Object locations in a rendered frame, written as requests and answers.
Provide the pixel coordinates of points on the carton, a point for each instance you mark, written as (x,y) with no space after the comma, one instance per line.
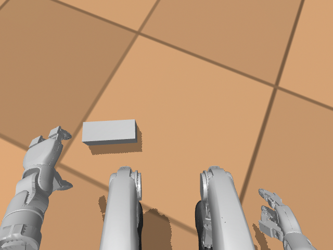
(109,132)

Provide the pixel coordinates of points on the left robot hand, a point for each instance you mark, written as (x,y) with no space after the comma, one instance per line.
(46,152)

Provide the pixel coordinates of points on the right robot hand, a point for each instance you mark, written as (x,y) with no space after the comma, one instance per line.
(279,222)

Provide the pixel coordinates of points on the left robot arm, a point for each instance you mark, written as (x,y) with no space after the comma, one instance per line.
(21,224)

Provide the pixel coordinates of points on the right robot arm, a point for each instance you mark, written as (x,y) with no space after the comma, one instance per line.
(297,241)

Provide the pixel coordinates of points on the right robot foot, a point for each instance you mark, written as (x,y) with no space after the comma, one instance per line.
(199,226)

